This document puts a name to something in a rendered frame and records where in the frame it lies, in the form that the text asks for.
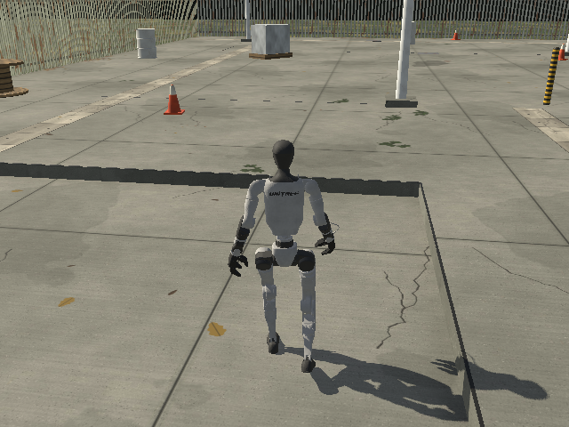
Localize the robot left forearm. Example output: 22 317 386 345
230 216 250 257

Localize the robot right forearm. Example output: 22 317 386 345
318 213 334 243

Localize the robot right hand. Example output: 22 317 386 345
315 238 335 255

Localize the right robot upper arm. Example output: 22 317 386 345
302 179 327 227

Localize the robot left shin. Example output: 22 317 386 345
262 286 276 342

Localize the robot left foot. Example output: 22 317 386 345
267 332 279 354

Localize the robot left hand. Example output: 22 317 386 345
228 253 248 277

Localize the left robot upper arm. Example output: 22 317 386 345
241 179 266 229

